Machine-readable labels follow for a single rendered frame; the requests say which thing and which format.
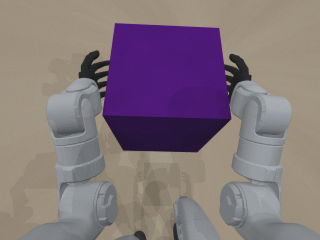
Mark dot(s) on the robot right hand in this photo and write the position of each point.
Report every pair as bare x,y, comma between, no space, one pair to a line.
238,75

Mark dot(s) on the robot right shin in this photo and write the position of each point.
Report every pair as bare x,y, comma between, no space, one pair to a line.
179,227

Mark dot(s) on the robot left upper arm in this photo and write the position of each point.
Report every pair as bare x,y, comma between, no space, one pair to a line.
84,211

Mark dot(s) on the carton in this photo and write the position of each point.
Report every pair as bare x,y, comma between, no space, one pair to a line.
166,87

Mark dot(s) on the robot left hand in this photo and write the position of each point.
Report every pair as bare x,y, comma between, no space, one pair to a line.
88,70

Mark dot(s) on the robot right upper arm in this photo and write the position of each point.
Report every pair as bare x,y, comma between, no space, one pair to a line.
254,212

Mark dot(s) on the robot left forearm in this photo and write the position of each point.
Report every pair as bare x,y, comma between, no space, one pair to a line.
71,119

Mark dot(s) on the right robot thigh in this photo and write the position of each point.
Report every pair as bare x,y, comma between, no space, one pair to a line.
196,225

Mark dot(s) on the robot right forearm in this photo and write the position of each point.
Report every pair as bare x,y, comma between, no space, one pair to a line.
264,124

